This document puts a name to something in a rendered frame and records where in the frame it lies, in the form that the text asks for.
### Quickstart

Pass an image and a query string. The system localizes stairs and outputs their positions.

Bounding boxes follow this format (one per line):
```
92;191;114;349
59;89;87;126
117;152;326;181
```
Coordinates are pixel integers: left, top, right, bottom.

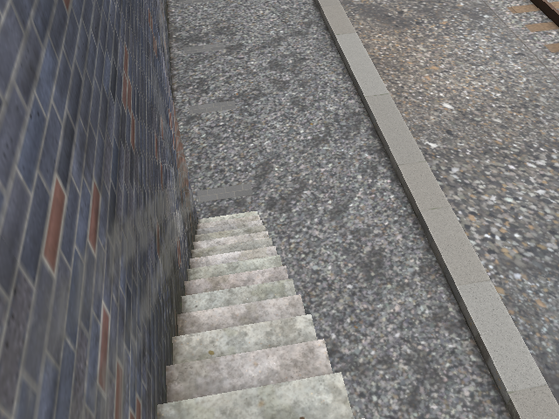
157;211;365;419

